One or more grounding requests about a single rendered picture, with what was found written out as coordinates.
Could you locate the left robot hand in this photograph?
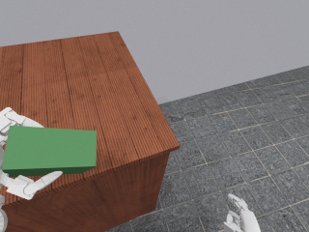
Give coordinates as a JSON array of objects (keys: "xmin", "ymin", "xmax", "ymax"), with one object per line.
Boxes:
[{"xmin": 0, "ymin": 107, "xmax": 63, "ymax": 200}]

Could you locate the table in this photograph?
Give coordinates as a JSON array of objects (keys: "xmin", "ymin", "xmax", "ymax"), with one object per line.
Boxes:
[{"xmin": 0, "ymin": 31, "xmax": 181, "ymax": 232}]

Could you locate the right robot hand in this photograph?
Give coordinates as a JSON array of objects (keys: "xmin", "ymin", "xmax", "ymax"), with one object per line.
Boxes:
[{"xmin": 223, "ymin": 193, "xmax": 261, "ymax": 232}]

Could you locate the sponge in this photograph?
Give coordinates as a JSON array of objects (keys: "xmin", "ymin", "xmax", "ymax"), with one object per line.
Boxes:
[{"xmin": 1, "ymin": 126, "xmax": 97, "ymax": 178}]

